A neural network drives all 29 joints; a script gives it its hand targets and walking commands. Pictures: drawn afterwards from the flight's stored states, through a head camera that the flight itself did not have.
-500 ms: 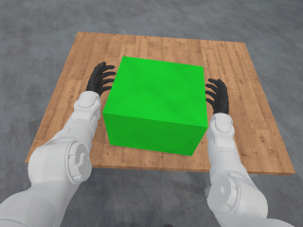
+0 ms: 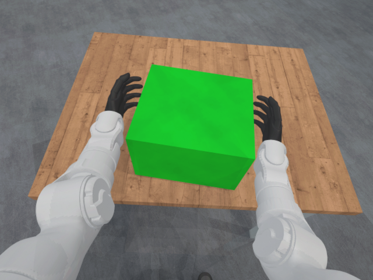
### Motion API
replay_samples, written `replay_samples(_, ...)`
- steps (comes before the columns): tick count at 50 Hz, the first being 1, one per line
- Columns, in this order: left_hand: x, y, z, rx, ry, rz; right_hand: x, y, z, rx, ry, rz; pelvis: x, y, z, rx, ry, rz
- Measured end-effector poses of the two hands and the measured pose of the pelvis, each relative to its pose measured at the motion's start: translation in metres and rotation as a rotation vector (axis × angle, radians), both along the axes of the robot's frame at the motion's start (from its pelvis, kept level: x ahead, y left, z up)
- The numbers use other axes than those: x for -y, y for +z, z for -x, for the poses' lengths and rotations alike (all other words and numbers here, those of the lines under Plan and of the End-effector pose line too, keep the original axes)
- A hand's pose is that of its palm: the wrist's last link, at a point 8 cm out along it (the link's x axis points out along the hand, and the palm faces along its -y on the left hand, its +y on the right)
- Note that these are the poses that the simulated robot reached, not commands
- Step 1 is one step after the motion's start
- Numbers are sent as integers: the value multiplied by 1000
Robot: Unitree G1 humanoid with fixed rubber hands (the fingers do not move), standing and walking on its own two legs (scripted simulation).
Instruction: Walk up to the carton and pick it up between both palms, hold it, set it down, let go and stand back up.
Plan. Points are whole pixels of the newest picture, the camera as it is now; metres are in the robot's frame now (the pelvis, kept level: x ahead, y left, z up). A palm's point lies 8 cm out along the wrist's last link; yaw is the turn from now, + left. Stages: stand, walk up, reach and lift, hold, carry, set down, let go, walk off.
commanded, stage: set down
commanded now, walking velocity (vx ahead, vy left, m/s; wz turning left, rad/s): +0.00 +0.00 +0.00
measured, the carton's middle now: (193, 127) +0.45 -0.06 -0.01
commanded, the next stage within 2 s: none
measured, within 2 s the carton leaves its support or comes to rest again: neither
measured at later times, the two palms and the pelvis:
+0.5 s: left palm (117, 111) +0.47 +0.12 +0.05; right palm (270, 135) +0.39 -0.22 +0.05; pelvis +0.00 -0.01 +0.00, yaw +1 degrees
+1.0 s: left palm (120, 107) +0.49 +0.11 +0.04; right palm (267, 137) +0.40 -0.22 +0.02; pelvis +0.00 +0.00 -0.01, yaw -2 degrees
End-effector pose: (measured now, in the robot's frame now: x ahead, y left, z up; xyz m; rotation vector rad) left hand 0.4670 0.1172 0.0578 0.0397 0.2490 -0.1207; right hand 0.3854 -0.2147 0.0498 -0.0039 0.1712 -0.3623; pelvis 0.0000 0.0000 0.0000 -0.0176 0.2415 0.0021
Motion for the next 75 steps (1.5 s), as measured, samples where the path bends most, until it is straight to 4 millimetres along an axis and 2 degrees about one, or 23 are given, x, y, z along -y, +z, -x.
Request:
replay_samples(16,1,-4,1,20,-4,3,1,-2,0,6,4,35,7,1,3,-14,16,-3)
replay_samples(37,2,-8,-5,-13,-14,-13,4,-5,-3,-24,7,28,4,0,-2,-8,-6,-7)
replay_samples(46,5,-18,-18,-61,-23,-79,8,-29,-8,-121,39,-19,0,-7,-6,-106,-38,0)
replay_samples(50,4,-19,-20,-63,-11,-76,9,-32,-11,-119,33,-16,-2,-14,-4,-162,-39,6)
replay_samples(56,-7,-18,-20,-58,6,-107,17,-22,-19,-109,15,-18,-2,-22,4,-196,-38,15)
replay_samples(66,-33,-4,-17,-1,59,-116,55,3,-13,-86,-31,-6,2,-33,26,-210,-41,11)
replay_samples(71,-39,-3,-9,-17,67,-130,59,1,-6,-122,-6,-27,6,-36,37,-214,-35,7)
replay_samples(75,-35,11,-9,28,69,-114,57,10,-8,-73,15,-42,9,-39,45,-229,-31,1)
